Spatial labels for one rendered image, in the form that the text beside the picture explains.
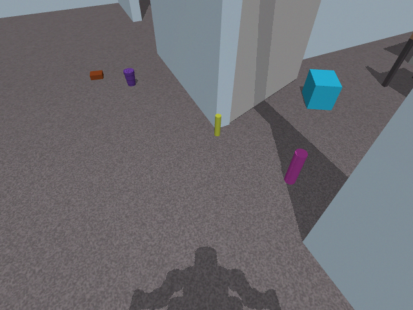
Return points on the chair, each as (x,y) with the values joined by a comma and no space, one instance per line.
(398,62)

